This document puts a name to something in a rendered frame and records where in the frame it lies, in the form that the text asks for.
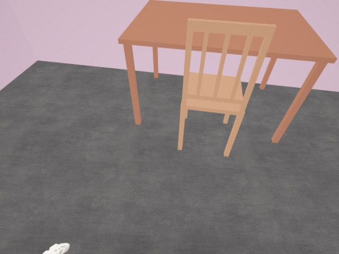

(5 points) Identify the chair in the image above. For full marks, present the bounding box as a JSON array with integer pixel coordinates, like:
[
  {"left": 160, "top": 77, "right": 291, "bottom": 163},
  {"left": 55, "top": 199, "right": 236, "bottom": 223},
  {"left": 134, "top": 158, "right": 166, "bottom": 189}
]
[{"left": 178, "top": 18, "right": 276, "bottom": 157}]

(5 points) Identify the robot left hand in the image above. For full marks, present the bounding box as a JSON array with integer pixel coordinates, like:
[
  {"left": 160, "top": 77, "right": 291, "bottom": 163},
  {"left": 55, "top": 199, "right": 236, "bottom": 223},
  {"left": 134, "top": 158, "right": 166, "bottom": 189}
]
[{"left": 43, "top": 243, "right": 70, "bottom": 254}]

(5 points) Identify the table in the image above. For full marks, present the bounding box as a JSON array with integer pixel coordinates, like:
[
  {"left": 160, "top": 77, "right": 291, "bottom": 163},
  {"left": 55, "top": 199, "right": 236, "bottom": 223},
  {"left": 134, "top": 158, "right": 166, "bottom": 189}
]
[{"left": 118, "top": 0, "right": 337, "bottom": 143}]

